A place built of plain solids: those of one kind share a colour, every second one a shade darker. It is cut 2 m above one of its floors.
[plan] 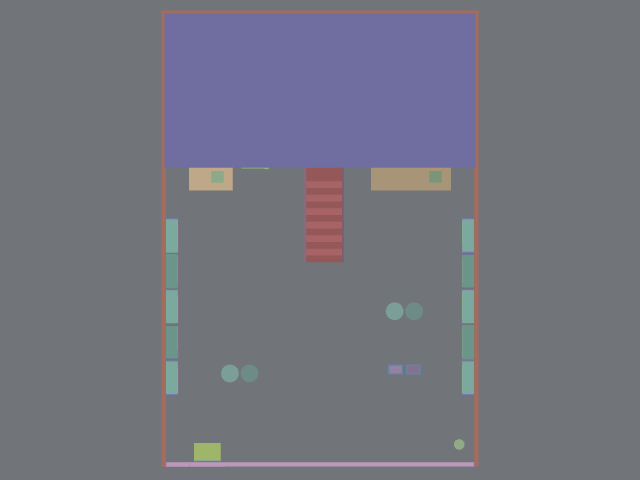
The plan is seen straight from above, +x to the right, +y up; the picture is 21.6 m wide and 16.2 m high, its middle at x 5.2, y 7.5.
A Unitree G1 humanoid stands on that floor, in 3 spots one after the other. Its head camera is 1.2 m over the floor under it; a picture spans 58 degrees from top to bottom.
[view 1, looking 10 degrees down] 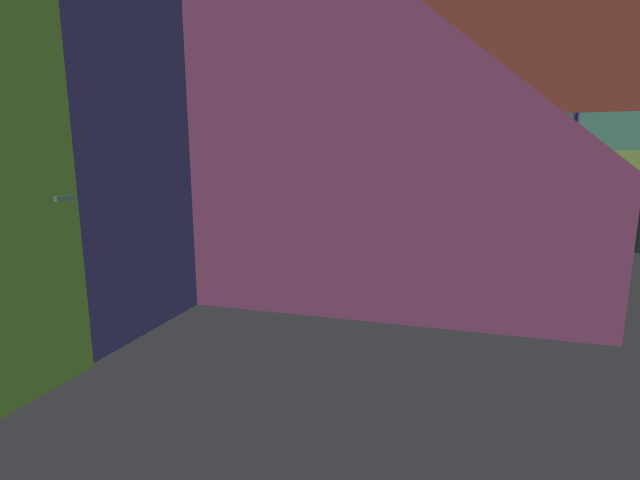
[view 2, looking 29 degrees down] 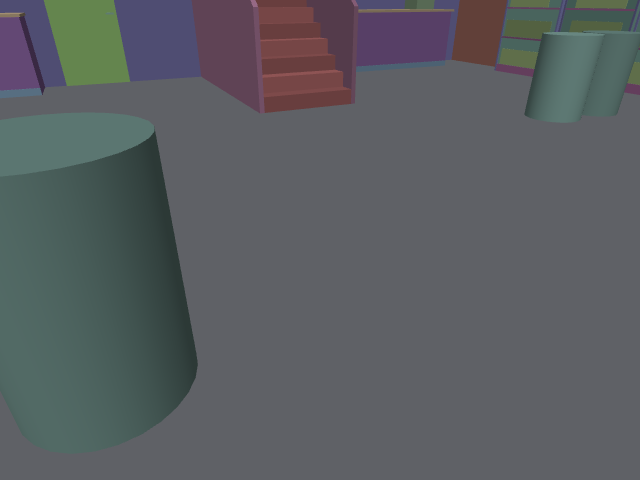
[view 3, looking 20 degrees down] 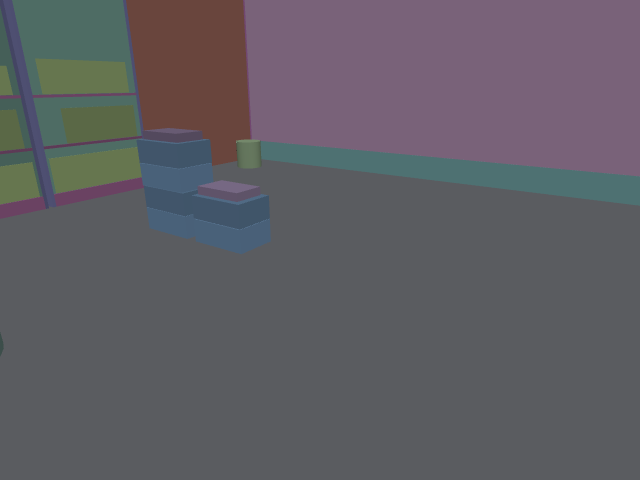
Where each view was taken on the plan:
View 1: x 1.52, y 7.93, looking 16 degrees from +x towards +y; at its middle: stair_guard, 3.34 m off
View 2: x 3.00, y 1.65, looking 64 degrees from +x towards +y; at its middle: ground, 2.48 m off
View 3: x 5.34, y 5.45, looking -56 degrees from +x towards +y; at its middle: ground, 3.51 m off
